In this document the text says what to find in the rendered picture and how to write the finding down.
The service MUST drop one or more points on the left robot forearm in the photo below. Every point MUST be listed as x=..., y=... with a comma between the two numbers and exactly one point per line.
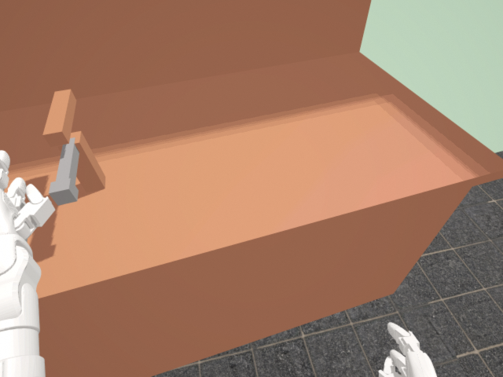
x=19, y=310

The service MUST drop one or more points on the left robot hand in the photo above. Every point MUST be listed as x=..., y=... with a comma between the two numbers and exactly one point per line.
x=16, y=216

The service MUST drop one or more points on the right robot hand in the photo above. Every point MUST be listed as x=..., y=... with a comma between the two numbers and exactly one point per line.
x=415, y=364

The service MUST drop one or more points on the tap lever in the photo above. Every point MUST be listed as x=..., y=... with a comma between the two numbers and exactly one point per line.
x=63, y=190

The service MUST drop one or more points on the counter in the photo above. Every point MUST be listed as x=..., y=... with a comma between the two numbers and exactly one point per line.
x=243, y=170

